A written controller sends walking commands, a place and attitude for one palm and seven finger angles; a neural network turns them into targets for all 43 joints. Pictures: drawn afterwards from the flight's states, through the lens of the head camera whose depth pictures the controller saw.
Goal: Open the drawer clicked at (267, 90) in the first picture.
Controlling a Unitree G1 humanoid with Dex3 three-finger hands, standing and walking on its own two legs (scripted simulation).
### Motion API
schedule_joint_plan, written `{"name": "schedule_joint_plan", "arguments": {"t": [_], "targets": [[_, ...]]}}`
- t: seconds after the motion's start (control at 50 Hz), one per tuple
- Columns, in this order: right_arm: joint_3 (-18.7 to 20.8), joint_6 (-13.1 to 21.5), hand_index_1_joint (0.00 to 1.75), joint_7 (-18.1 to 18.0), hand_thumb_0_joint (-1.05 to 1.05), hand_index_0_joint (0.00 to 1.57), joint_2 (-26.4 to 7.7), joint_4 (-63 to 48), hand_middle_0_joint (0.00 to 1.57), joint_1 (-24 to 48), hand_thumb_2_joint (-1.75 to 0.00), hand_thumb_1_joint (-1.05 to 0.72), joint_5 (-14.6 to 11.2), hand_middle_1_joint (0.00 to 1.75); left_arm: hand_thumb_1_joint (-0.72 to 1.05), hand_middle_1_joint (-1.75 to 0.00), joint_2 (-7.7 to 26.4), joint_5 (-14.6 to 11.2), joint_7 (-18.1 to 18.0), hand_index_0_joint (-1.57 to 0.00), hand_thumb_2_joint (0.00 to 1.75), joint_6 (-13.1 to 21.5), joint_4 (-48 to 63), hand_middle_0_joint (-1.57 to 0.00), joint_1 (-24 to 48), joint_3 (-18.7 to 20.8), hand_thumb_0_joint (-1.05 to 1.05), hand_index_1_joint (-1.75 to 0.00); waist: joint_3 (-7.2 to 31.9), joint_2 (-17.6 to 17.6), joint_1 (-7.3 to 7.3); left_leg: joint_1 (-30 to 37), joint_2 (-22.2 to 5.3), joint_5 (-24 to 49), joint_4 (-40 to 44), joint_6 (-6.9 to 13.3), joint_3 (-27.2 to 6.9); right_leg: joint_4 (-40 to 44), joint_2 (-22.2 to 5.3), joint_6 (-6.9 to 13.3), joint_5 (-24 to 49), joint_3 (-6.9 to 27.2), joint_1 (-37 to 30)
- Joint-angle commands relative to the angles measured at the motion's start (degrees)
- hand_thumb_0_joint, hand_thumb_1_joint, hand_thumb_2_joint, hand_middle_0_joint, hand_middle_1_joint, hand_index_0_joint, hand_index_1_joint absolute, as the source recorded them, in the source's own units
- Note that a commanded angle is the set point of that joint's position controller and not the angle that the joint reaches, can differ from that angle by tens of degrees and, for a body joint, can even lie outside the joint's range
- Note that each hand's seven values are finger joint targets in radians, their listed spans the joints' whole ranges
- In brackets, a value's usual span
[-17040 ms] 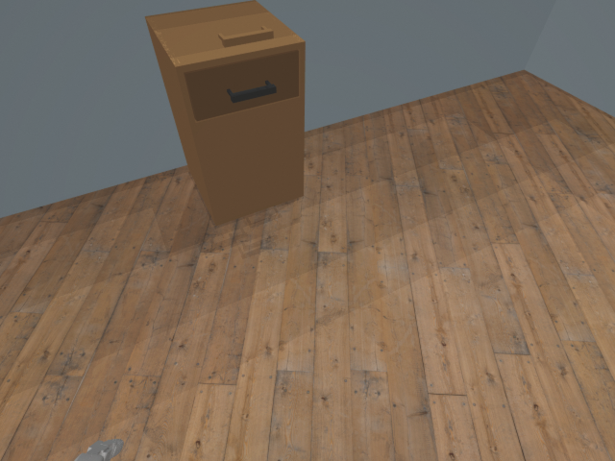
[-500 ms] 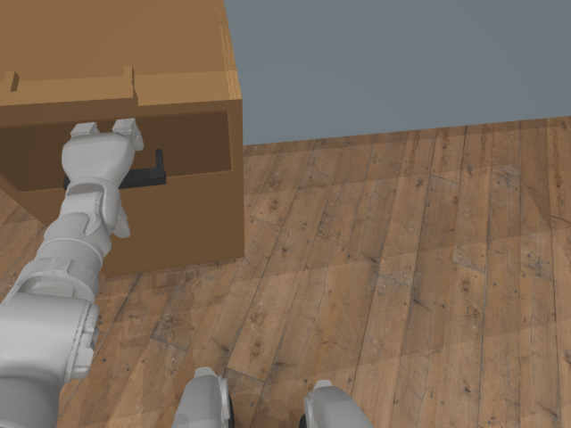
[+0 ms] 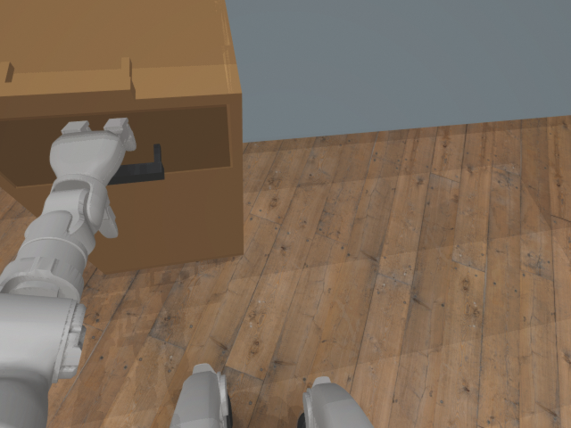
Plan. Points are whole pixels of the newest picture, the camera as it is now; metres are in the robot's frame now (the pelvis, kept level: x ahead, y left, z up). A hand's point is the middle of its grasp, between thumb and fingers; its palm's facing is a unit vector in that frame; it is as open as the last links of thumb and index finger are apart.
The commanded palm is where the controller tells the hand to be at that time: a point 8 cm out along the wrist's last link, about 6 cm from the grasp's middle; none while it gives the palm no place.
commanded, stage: lower the fingers behind the handle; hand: left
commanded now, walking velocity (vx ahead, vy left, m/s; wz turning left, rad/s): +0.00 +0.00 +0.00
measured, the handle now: (114, 164) +0.54 +0.26 -0.06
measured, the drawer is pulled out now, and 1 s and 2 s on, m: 0.00 0.00 0.00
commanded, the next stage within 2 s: close the thumb around the handle in 1.32 s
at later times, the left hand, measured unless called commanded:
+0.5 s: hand (106, 183) +0.49 +0.25 -0.04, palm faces -0.09 -0.04 -1.00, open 13.8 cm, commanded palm +0.48 +0.24 -0.01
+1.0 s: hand (106, 198) +0.49 +0.27 -0.09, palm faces -0.03 -0.02 -1.00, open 13.8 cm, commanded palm +0.48 +0.23 -0.04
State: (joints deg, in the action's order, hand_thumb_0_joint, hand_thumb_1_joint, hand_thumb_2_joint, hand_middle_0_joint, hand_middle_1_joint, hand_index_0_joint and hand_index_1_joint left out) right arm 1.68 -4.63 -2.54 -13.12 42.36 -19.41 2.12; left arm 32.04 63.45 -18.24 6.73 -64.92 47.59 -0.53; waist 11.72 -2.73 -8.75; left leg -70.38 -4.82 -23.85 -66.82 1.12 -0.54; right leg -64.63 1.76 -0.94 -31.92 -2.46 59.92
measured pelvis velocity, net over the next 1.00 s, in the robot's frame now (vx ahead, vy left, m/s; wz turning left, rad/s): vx -0.02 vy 0.00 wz -0.03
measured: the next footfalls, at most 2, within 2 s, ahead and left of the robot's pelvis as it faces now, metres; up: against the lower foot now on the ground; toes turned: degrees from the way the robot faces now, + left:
none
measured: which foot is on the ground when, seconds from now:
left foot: down 0.00-1.00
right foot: down 0.00-1.00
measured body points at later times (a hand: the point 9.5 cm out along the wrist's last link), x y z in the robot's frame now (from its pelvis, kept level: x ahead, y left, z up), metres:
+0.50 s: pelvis -0.01 +0.00 -0.02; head +0.13 +0.02 +0.40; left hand +0.49 +0.25 +0.01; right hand +0.00 -0.27 -0.14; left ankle +0.06 +0.11 -0.64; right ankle -0.02 -0.14 -0.64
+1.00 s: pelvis -0.02 +0.00 -0.06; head +0.15 +0.03 +0.36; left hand +0.48 +0.27 -0.03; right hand +0.01 -0.26 -0.18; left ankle +0.06 +0.11 -0.64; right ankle -0.02 -0.14 -0.64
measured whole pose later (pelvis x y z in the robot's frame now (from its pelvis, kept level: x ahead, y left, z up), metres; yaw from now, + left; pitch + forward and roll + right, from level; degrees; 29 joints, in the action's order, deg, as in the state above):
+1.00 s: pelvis -0.02 +0.00 -0.06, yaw -2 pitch +32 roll -6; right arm 0.8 -4.2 0.1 -12.6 41.4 -15.1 3.2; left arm 33.0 65.0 -25.9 0.0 -64.3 50.3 3.4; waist 11.5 -3.6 -8.5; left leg -86.4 -5.3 -26.8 -80.5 1.6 -1.7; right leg -79.0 2.3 -1.3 -35.9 -2.8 75.5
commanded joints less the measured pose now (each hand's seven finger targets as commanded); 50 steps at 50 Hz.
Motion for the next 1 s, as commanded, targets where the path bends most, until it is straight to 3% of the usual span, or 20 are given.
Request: {"name": "schedule_joint_plan", "arguments": {"t": [0.0, 0.08, 0.16, 0.24, 0.28, 0.32, 0.42, 0.44, 0.46, 0.48, 0.52, 0.58, 0.62, 0.7, 0.72, 0.78, 0.8, 0.82, 0.86, 0.98], "targets": [[3.45, 0.67, 0.30, 0.16, 0.00, 0.20, -10.37, -2.88, 0.20, -7.58, -0.90, -0.90, 0.76, 0.30, -0.50, -1.20, 16.02, 1.92, -6.77, -0.30, 0.30, 2.53, 10.65, -0.30, 19.52, 8.11, 0.00, -1.20, 21.16, -9.66, 0.82, 28.03, 2.54, 14.77, 2.43, 1.12, -2.14, 4.95, 3.12, 3.50, 13.56, -1.63, 8.05], [3.71, -0.25, 0.30, 1.67, 0.00, 0.20, -11.17, -4.14, 0.20, -7.32, -0.90, -0.90, 1.46, 0.30, -0.50, -1.20, 19.99, 2.78, -12.67, -0.30, 0.30, -1.36, 11.13, -0.30, 17.32, 12.86, 0.00, -1.20, 28.00, -10.15, 2.90, 27.87, 2.63, 19.39, 0.14, 0.64, -1.92, 1.98, 3.24, 3.26, 16.33, -1.80, 6.01], [4.32, -0.69, 0.30, 2.58, 0.00, 0.20, -11.82, -3.63, 0.20, -8.16, -0.90, -0.90, 1.35, 0.30, -0.50, -1.20, 18.27, 3.22, -15.22, -0.30, 0.30, -6.82, 12.42, -0.30, 21.94, 10.98, 0.00, -1.20, 33.17, -9.19, 1.24, 31.74, 2.19, 20.88, -0.01, 0.33, -2.72, 1.75, 3.27, 2.64, 17.21, -2.45, 5.80], [4.50, 0.03, 0.30, 2.02, 0.00, 0.20, -11.68, -2.69, 0.20, -8.59, -0.90, -0.90, 0.82, 0.30, -0.50, -1.20, 15.53, 0.86, -12.37, -0.30, 0.30, -9.51, 14.57, -0.30, 28.45, 6.99, 0.00, -1.20, 36.36, -7.26, -1.48, 33.65, 2.29, 17.83, 0.42, 0.92, -2.90, 3.86, 3.18, 2.00, 16.68, -1.81, 3.73], [4.39, 0.43, 0.30, 1.16, 0.00, 0.20, -11.55, -1.91, 0.20, -9.03, -0.90, -0.90, 0.55, 0.30, -0.50, -1.20, 15.13, 0.10, -9.74, -0.30, 0.30, -8.69, 15.00, -0.30, 29.09, 5.36, 0.00, -1.20, 35.72, -7.02, -2.26, 33.81, 2.23, 15.74, 0.72, 1.18, -2.79, 4.78, 3.16, 1.89, 15.89, -1.53, 3.56], [4.12, 0.97, 0.30, 0.49, 0.00, 0.20, -11.01, -1.32, 0.20, -8.99, -0.90, -0.90, 0.32, 0.30, -0.50, -1.20, 13.02, -0.40, -7.32, -0.30, 0.30, -7.37, 13.29, -0.30, 27.83, 3.31, 0.00, -1.20, 31.22, -5.91, -3.04, 31.38, 2.39, 13.14, 0.76, 1.60, -2.36, 5.62, 3.13, 1.85, 14.63, -1.29, 4.44], [2.40, 1.30, 0.30, -0.02, 0.00, 0.20, -10.49, -1.77, 0.20, -7.81, -0.90, -0.90, 0.43, 0.30, -0.50, -1.20, 15.17, 0.76, -5.01, -0.30, 0.30, -3.92, 5.74, -0.30, 20.80, 4.89, 0.00, -1.20, 20.94, -4.57, -1.67, 21.49, 2.58, 9.85, -1.14, 1.93, -1.27, 3.83, 3.17, 2.38, 12.69, -1.13, 7.05], [2.22, 1.15, 0.30, 0.20, 0.00, 0.20, -10.61, -1.90, 0.20, -7.42, -0.90, -0.90, 0.58, 0.30, -0.50, -1.20, 16.87, 1.17, -4.96, -0.30, 0.30, -3.11, 5.36, -0.30, 19.63, 6.48, 0.00, -1.20, 20.95, -6.46, -0.37, 21.17, 2.56, 10.32, -1.26, 1.66, -1.34, 2.84, 3.16, 2.73, 12.42, -1.10, 7.82], [2.24, 1.20, 0.30, 0.37, 0.00, 0.20, -10.36, -2.81, 0.20, -7.17, -0.90, -0.90, 0.57, 0.30, -0.50, -1.20, 15.51, 1.48, -5.10, -0.30, 0.30, -2.50, 5.59, -0.30, 18.76, 5.63, 0.00, -1.20, 21.30, -7.14, -0.46, 20.93, 2.58, 10.98, -1.88, 1.69, -1.22, 2.15, 3.25, 2.81, 12.94, -1.26, 8.65], [2.14, 1.07, 0.30, 0.63, 0.00, 0.20, -10.52, -3.23, 0.20, -6.95, -0.90, -0.90, 0.74, 0.30, -0.50, -1.20, 16.26, 1.54, -5.27, -0.30, 0.30, -2.22, 4.51, -0.30, 16.38, 6.73, 0.00, -1.20, 20.64, -7.09, 0.60, 19.73, 2.62, 11.16, -2.22, 1.55, -1.16, 1.54, 3.29, 3.03, 12.87, -1.41, 8.63], [2.24, 0.80, 0.30, 1.02, 0.00, 0.20, -10.67, -4.15, 0.20, -6.88, -0.90, -0.90, 0.84, 0.30, -0.50, -1.20, 16.94, 1.84, -5.87, -0.30, 0.30, -1.63, 4.79, -0.30, 14.79, 7.67, 0.00, -1.20, 21.41, -5.32, 0.82, 17.92, 2.59, 11.66, -3.22, 1.67, -1.03, 0.57, 3.39, 2.92, 13.85, -1.29, 8.04], [3.14, 0.66, 0.30, 1.46, 0.00, 0.20, -10.94, -4.70, 0.20, -7.13, -0.90, -0.90, 1.13, 0.30, -0.50, -1.20, 17.61, 1.81, -7.35, -0.30, 0.30, -0.30, 10.22, -0.30, 15.15, 9.38, 0.00, -1.20, 27.14, -7.62, 1.90, 20.61, 2.26, 14.63, -4.46, 1.34, -1.36, -1.41, 3.39, 2.97, 15.39, -1.31, 8.50], [3.85, 0.69, 0.30, 1.67, 0.00, 0.20, -10.98, -4.36, 0.20, -7.33, -0.90, -0.90, 1.35, 0.30, -0.50, -1.20, 17.53, 1.77, -8.67, -0.30, 0.30, 0.67, 14.63, -0.30, 16.87, 10.03, 0.00, -1.20, 31.54, -8.89, 1.72, 23.32, 1.90, 16.53, -5.43, 1.16, -1.84, -2.30, 3.41, 2.87, 16.27, -1.25, 9.18], [4.69, 1.13, 0.30, 1.66, 0.00, 0.20, -11.33, -2.65, 0.20, -7.71, -0.90, -0.90, 1.50, 0.30, -0.50, -1.20, 17.54, 1.90, -11.78, -0.30, 0.30, 1.55, 18.97, -0.30, 23.63, 9.93, 0.00, -1.20, 34.03, -9.63, -0.14, 25.00, 1.60, 14.68, -6.47, 1.07, -3.33, -3.36, 3.36, 2.68, 13.35, -1.56, 13.00], [4.63, 1.14, 0.30, 1.70, 0.00, 0.20, -11.49, -2.08, 0.20, -7.77, -0.90, -0.90, 1.52, 0.30, -0.50, -1.20, 18.36, 2.01, -12.67, -0.30, 0.30, 0.50, 16.69, -0.30, 22.48, 10.61, 0.00, -1.20, 33.74, -9.50, -0.03, 24.85, 1.64, 14.23, -6.57, 0.95, -3.48, -3.68, 3.43, 2.74, 12.82, -1.79, 13.70], [4.40, 1.18, 0.30, 2.15, 0.00, 0.20, -11.57, -1.33, 0.20, -8.05, -0.90, -0.90, 1.59, 0.30, -0.50, -1.20, 15.09, 2.03, -13.56, -0.30, 0.30, -3.10, 12.69, -0.30, 23.61, 7.98, 0.00, -1.20, 31.19, -10.28, -0.93, 25.17, 1.64, 12.51, -5.99, 0.63, -4.18, -3.81, 3.28, 2.74, 11.18, -2.62, 16.80], [4.19, 1.10, 0.30, 2.20, 0.00, 0.20, -11.80, -1.20, 0.20, -8.13, -0.90, -0.90, 1.59, 0.30, -0.50, -1.20, 16.49, 2.20, -13.57, -0.30, 0.30, -4.20, 12.13, -0.30, 23.84, 8.54, 0.00, -1.20, 31.07, -9.90, -0.61, 25.30, 1.56, 12.24, -5.49, 0.42, -4.54, -3.91, 3.31, 2.82, 11.03, -2.88, 16.41], [4.13, 1.09, 0.30, 2.31, 0.00, 0.20, -11.64, -1.50, 0.20, -7.93, -0.90, -0.90, 1.50, 0.30, -0.50, -1.20, 14.49, 1.89, -13.12, -0.30, 0.30, -5.36, 11.29, -0.30, 23.59, 6.88, 0.00, -1.20, 31.36, -10.56, -0.78, 25.70, 1.75, 12.26, -5.45, 0.50, -4.28, -3.43, 3.39, 2.85, 11.14, -2.77, 16.26], [3.94, 1.11, 0.30, 2.29, 0.00, 0.20, -11.67, -1.55, 0.20, -8.14, -0.90, -0.90, 1.39, 0.30, -0.50, -1.20, 14.63, 1.66, -11.57, -0.30, 0.30, -6.55, 11.10, -0.30, 24.96, 6.25, 0.00, -1.20, 32.76, -10.62, -1.19, 26.94, 1.63, 13.15, -5.58, 0.55, -4.54, -3.49, 3.35, 2.77, 11.79, -2.88, 16.20], [3.14, 0.79, 0.30, 1.60, 0.00, 0.20, -11.10, -2.36, 0.20, -7.79, -0.90, -0.90, 1.08, 0.30, -0.50, -1.20, 15.71, 1.35, -7.18, -0.30, 0.30, -6.73, 12.02, -0.30, 23.60, 6.09, 0.00, -1.20, 32.09, -10.68, -0.23, 26.31, 1.64, 13.59, -5.49, 0.86, -4.01, -3.05, 3.48, 2.89, 12.21, -2.61, 14.12]]}}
